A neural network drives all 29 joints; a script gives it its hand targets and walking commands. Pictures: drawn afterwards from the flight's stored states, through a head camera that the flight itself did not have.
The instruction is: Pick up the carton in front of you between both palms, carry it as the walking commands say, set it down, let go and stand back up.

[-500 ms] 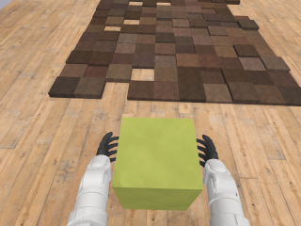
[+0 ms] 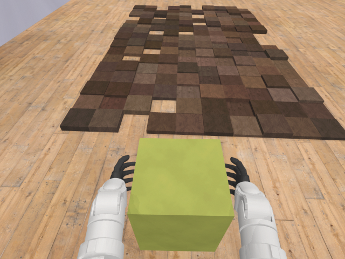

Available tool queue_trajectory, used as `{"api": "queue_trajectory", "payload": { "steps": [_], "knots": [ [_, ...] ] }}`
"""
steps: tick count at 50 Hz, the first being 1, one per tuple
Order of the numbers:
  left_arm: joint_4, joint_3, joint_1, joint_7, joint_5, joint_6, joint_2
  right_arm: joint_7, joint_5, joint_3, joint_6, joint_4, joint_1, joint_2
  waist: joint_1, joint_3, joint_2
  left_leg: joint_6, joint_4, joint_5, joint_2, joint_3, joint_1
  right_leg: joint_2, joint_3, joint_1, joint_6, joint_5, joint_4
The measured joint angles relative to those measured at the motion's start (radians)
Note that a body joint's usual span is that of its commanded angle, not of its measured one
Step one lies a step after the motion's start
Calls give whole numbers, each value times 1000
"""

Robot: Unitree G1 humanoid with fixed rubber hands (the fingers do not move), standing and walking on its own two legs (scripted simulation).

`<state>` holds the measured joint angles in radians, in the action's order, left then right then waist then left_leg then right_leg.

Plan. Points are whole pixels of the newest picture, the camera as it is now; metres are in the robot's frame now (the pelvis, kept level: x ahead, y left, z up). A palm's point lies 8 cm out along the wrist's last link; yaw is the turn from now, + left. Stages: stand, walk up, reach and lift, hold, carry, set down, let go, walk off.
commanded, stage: reach and lift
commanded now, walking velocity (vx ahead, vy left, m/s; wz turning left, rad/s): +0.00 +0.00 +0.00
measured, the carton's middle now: (178, 196) +0.31 +0.00 -0.05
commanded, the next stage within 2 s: hold in 0.68 s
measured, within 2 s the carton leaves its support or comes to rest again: neither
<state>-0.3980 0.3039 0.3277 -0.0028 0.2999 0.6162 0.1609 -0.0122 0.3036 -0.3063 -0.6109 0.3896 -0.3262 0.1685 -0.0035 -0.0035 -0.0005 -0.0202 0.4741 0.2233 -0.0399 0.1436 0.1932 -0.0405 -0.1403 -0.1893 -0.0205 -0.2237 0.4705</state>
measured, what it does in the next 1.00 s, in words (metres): stands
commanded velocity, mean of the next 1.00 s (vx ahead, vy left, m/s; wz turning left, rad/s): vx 0.00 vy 0.00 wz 0.00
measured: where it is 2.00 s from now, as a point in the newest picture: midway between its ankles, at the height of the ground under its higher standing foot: outside the picture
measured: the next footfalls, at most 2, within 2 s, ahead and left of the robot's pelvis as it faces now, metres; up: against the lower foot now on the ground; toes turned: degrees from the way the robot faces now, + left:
none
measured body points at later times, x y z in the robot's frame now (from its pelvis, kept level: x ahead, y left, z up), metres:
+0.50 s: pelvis +0.02 +0.00 +0.01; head -0.01 +0.00 +0.46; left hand +0.32 +0.15 +0.03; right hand +0.32 -0.15 +0.03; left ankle +0.03 +0.13 -0.74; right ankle +0.02 -0.13 -0.74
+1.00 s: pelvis +0.01 +0.00 +0.01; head -0.04 +0.00 +0.45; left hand +0.31 +0.15 +0.05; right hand +0.31 -0.15 +0.05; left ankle +0.03 +0.13 -0.74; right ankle +0.02 -0.13 -0.74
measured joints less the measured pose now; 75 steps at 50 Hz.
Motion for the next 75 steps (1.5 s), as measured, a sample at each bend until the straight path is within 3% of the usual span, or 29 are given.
{"api": "queue_trajectory", "payload": {
  "steps": [35, 41, 60, 75],
  "knots": [
    [120, -84, -76, 9, -26, 87, -11, 6, -31, 84, -87, -118, 77, -19, 2, -1, 0, 4, -102, -20, 8, -4, -112, 8, 4, 112, 5, 20, -100],
    [183, -107, -93, 14, -44, 123, -15, 12, -48, 108, -124, -181, 92, -23, 0, -3, 0, 4, -122, -31, 10, -3, -136, 10, 5, 136, 5, 30, -121],
    [139, -52, -29, -2, -11, 144, 0, -6, -16, 52, -144, -135, 27, -8, 1, 19, -1, 5, -94, -31, 7, -10, -130, 10, 6, 129, 2, 31, -93],
    [156, -73, -49, 0, -13, 150, -5, -6, -16, 71, -148, -150, 46, -12, 2, 16, -1, 6, -112, -31, 10, -14, -146, 11, 7, 145, 4, 32, -112]
  ]
}}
